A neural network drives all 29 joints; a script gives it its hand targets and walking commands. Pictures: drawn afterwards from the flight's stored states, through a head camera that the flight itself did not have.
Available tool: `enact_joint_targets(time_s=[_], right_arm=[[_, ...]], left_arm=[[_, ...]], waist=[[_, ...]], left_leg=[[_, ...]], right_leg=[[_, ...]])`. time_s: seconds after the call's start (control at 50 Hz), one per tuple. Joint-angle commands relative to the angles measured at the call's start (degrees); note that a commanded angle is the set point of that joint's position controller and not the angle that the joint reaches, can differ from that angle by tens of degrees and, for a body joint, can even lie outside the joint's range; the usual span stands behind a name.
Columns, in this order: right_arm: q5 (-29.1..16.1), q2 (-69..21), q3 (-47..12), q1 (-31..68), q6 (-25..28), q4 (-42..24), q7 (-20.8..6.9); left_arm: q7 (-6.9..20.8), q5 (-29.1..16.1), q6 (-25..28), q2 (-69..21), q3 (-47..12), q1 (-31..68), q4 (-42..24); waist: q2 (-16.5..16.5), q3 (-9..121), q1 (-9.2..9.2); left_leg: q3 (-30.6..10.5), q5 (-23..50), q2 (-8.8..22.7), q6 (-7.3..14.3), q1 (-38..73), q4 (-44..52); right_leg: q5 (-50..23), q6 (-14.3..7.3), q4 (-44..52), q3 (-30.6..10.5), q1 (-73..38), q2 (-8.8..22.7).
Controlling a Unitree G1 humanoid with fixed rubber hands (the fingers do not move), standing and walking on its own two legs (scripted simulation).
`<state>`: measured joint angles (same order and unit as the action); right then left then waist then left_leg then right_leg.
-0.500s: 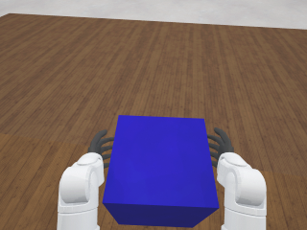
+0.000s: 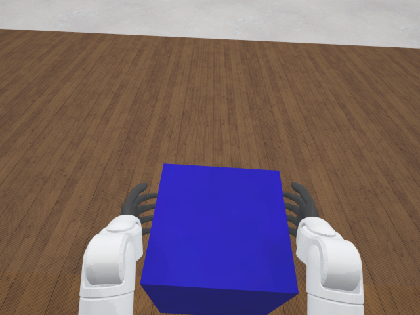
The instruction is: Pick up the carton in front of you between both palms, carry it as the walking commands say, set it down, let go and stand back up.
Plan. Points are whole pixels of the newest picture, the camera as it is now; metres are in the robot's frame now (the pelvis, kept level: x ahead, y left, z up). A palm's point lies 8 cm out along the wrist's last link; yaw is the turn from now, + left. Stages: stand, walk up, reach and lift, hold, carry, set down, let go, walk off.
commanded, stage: carry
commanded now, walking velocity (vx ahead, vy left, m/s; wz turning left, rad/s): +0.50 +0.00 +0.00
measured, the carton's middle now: (215, 246) +0.26 -0.01 -0.02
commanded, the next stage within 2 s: none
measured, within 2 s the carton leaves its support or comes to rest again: neither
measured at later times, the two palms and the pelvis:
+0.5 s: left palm (162, 78) +0.65 +0.13 +0.10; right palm (275, 73) +0.69 -0.17 +0.10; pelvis +0.32 -0.05 -0.01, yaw +3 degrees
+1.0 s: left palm (171, 32) +1.03 +0.14 +0.04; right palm (252, 33) +1.03 -0.16 +0.05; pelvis +0.66 +0.01 -0.03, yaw +1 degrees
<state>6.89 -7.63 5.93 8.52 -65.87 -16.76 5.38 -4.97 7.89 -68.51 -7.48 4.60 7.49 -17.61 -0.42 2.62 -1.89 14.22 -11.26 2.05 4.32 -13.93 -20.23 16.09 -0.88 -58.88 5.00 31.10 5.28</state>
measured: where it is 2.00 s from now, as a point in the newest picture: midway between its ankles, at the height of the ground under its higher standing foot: (207, 143)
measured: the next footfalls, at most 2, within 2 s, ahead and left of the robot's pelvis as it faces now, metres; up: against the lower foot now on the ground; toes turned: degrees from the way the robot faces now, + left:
right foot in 0.26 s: +0.37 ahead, -0.11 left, +0.00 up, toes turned -8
left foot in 0.76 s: +0.66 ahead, +0.06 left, -0.03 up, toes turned +6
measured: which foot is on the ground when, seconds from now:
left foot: down 0.00-0.28, up 0.30-0.74, down 0.76-1.00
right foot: up 0.00-0.24, down 0.26-0.76, up 0.78-1.00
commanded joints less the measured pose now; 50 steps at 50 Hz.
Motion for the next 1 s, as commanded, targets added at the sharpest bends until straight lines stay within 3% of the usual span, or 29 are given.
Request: enact_joint_targets(time_s=[0.0,0.08,0.16,0.2,0.22,0.24,0.26,0.28,0.3,0.32,0.34,0.4,0.42,0.5,0.6,0.64,0.66,0.68,0.7,0.72,0.74,0.76,0.78,0.8,0.82,0.84,0.88,0.94,0.98], right_arm=[[-25.7,-57.6,-42.4,21.9,-0.4,-3.2,-17.3],[-25.5,-53.4,-42.0,22.4,-0.7,-4.7,-17.0],[-24.6,-47.2,-40.8,27.5,-2.1,-5.0,-15.3],[-24.0,-44.0,-40.0,31.5,-3.1,-3.5,-14.4],[-23.7,-42.5,-39.6,33.7,-3.6,-2.5,-14.0],[-23.7,-41.0,-39.2,36.3,-4.1,-1.2,-13.6],[-24.2,-41.1,-39.1,39.3,-4.9,-0.3,-13.3],[-24.9,-41.6,-38.9,42.5,-5.2,1.0,-13.2],[-25.3,-43.8,-38.6,44.5,-5.2,3.2,-13.0],[-25.6,-45.6,-38.0,46.7,-4.9,4.4,-12.9],[-25.8,-46.9,-37.4,48.2,-4.5,5.9,-12.6],[-26.1,-50.9,-37.1,54.7,-3.6,8.0,-12.0],[-26.2,-51.4,-36.8,56.3,-3.2,8.9,-11.7],[-25.9,-51.5,-34.6,61.1,-2.5,13.3,-10.6],[-26.4,-52.9,-31.6,65.5,-2.9,19.3,-10.8],[-26.8,-53.9,-30.3,67.3,-3.2,20.3,-11.3],[-27.0,-54.3,-29.6,68.0,-3.4,20.6,-11.6],[-27.0,-54.8,-28.8,68.5,-3.5,20.8,-11.9],[-26.6,-54.6,-27.7,66.7,-3.5,22.8,-12.1],[-26.2,-54.9,-26.9,66.1,-3.5,23.7,-12.6],[-26.2,-54.8,-25.7,65.3,-3.8,25.1,-13.1],[-25.3,-53.3,-24.8,65.3,-3.6,27.2,-13.2],[-25.6,-54.1,-24.2,64.2,-3.5,27.6,-13.5],[-26.9,-56.7,-25.3,65.3,-3.0,25.5,-14.0],[-28.4,-59.3,-26.6,69.0,-2.7,21.9,-14.5],[-30.1,-61.0,-28.0,72.7,-2.4,18.5,-14.7],[-32.5,-62.5,-30.6,75.7,-1.9,13.6,-14.5],[-32.5,-61.0,-32.6,71.6,-1.3,10.7,-13.9],[-32.0,-59.4,-34.1,69.0,-0.9,9.5,-13.6]], left_arm=[[13.9,-22.8,3.4,-56.7,-41.0,25.0,-5.0],[13.4,-23.7,2.9,-53.6,-41.8,27.5,-8.3],[13.1,-25.7,0.7,-46.9,-41.5,34.3,-9.7],[13.0,-26.0,-0.5,-43.5,-40.1,37.3,-7.3],[12.9,-25.9,-0.9,-42.2,-39.1,38.4,-5.1],[12.8,-25.9,-1.2,-40.9,-37.9,39.8,-2.9],[12.8,-25.1,-1.4,-38.8,-36.1,41.8,-0.9],[12.7,-25.9,-1.4,-39.2,-35.9,43.9,1.4],[12.8,-27.2,-1.7,-40.8,-36.0,45.6,1.7],[12.9,-28.5,-1.5,-43.4,-36.6,49.2,2.3],[13.0,-29.5,-1.2,-46.2,-37.2,52.5,2.5],[13.3,-32.0,-0.1,-50.0,-37.0,62.6,3.1],[13.3,-32.5,0.1,-50.7,-36.7,64.5,3.9],[12.8,-32.4,0.4,-50.7,-34.4,68.9,8.8],[12.2,-30.5,0.5,-51.3,-30.2,71.5,15.6],[12.0,-30.0,0.5,-52.4,-29.4,72.6,17.1],[11.9,-29.8,0.5,-53.2,-29.2,73.1,17.6],[11.8,-29.6,0.6,-54.1,-29.2,73.4,18.1],[11.8,-29.5,0.2,-55.1,-29.1,72.8,18.7],[11.7,-29.2,0.2,-55.5,-28.9,73.5,19.3],[11.4,-28.3,0.2,-54.8,-27.7,72.8,20.5],[11.3,-27.7,-0.3,-56.0,-27.3,71.5,22.1],[11.0,-27.0,-0.5,-56.2,-26.4,71.3,22.4],[10.7,-27.3,-0.2,-56.8,-27.1,73.3,20.0],[10.3,-27.8,0.3,-58.1,-27.9,75.9,17.5],[9.7,-27.8,0.9,-59.0,-28.1,77.0,15.2],[8.5,-26.9,1.6,-59.3,-28.4,75.8,12.5],[7.3,-25.4,2.4,-57.9,-30.2,70.7,10.5],[7.1,-24.7,2.9,-56.5,-31.6,68.5,9.1]], waist=[[-7.2,15.8,0.96],[-8.0,11.2,0.76],[-8.6,7.9,0.62],[-8.3,9.7,1.44],[-6.5,12.2,2.70],[-2.3,16.3,4.71],[11.0,21.1,5.32],[21.3,21.4,7.31],[16.7,21.1,5.93],[11.0,21.6,6.00],[2.7,19.6,4.79],[6.5,21.6,4.16],[5.8,21.9,3.99],[5.7,20.2,4.43],[7.2,17.8,6.14],[8.8,17.3,5.92],[9.2,17.8,5.18],[8.6,19.0,3.16],[3.7,21.5,0.38],[1.4,21.7,-1.15],[-4.4,22.9,-0.85],[-16.6,26.9,-0.60],[-19.6,30.3,-2.72],[-15.8,28.7,-3.10],[-8.2,26.6,-3.10],[-5.1,25.3,-2.15],[-4.2,26.4,-1.35],[-5.8,27.6,-2.32],[-5.9,27.2,-2.89]], left_leg=[[-12.3,12.5,13.9,3.5,18.1,8.9],[-8.1,17.0,12.1,3.2,18.2,8.4],[-5.9,19.5,11.9,2.4,18.3,5.7],[-3.5,25.9,11.1,1.0,17.0,-1.4],[-0.6,29.0,8.8,-0.6,14.2,-10.0],[-0.1,23.1,6.4,-2.0,7.4,-21.9],[-1.4,8.1,1.2,-4.4,-6.0,-39.4],[-6.7,-16.5,-5.8,-5.0,-21.2,-52.1],[-12.9,-17.9,-2.4,-2.9,-25.5,-59.8],[-14.5,-15.9,-0.2,-1.5,-26.5,-61.2],[-15.2,-11.8,2.1,-0.8,-25.0,-56.7],[-14.1,-7.1,2.8,-1.3,-22.8,-49.1],[-13.6,-6.9,2.7,-1.7,-23.2,-46.8],[-10.8,-2.6,2.3,-2.5,-27.6,-33.2],[-6.3,10.7,-0.9,-1.7,-23.0,-16.1],[-6.8,14.1,-0.8,-0.5,-19.9,-10.3],[-7.0,14.9,-0.9,0.3,-16.6,-8.1],[-6.6,16.2,-1.2,0.8,-10.2,-5.8],[-2.9,20.0,-4.7,0.1,-0.3,-2.6],[-4.1,24.0,-2.4,-0.6,8.7,-0.3],[-14.5,38.0,6.5,-1.4,20.2,-8.7],[-34.5,48.1,17.7,7.2,33.2,-12.1],[-41.4,34.7,20.2,12.9,38.6,-8.8],[-40.5,26.3,17.7,12.3,35.9,-7.1],[-36.8,26.7,15.7,10.2,31.5,-6.7],[-33.7,30.5,14.8,8.8,28.0,-6.2],[-29.2,32.1,13.6,7.4,25.5,-5.5],[-24.2,40.0,11.9,7.6,28.4,-7.4],[-21.2,44.5,9.8,7.2,29.0,-8.2]], right_leg=[[-3.7,0.8,9.5,1.8,5.6,0.4],[-9.9,0.5,21.3,5.1,5.0,-0.9],[-13.3,-1.4,26.4,6.6,1.2,-1.8],[-11.3,-2.5,27.9,8.7,-7.5,-3.9],[-9.1,-2.6,29.9,11.3,-16.5,-6.7],[-4.9,-2.3,29.7,8.3,-28.7,-5.2],[4.9,-7.9,35.5,-17.0,-38.5,9.9],[3.5,-14.2,43.9,-36.7,-45.3,16.5],[-4.2,-14.3,42.6,-33.1,-44.9,17.3],[-11.1,-13.7,39.9,-27.9,-42.4,15.9],[-15.5,-10.5,39.4,-21.4,-36.6,13.2],[-14.5,-9.9,40.7,-13.6,-32.9,11.8],[-13.5,-10.2,41.0,-12.2,-32.7,11.4],[-20.7,-11.3,39.8,-7.4,-35.6,9.7],[-31.9,-9.1,35.9,-0.8,-38.1,5.4],[-33.8,-7.7,33.7,-0.2,-39.8,5.8],[-36.2,-7.0,31.4,0.5,-39.7,6.1],[-38.5,-5.8,26.8,1.9,-37.8,5.8],[-41.5,-4.1,19.6,5.4,-35.1,2.2],[-32.5,-2.2,9.1,7.3,-29.1,-0.2],[-7.1,-1.8,0.0,4.2,-15.9,-2.6],[15.7,-0.4,-11.5,0.4,0.2,-8.8],[17.7,-0.7,-20.9,-3.6,9.5,-8.8],[15.4,-2.1,-21.4,-5.9,13.6,-7.0],[11.4,-2.4,-18.1,-6.5,13.3,-5.1],[8.3,-2.4,-14.2,-5.9,12.3,-4.0],[5.3,-1.9,-8.7,-5.5,9.7,-3.3],[3.6,-1.2,-1.1,-3.6,12.3,-3.8],[-2.4,-1.2,5.9,-1.7,12.4,-4.9]])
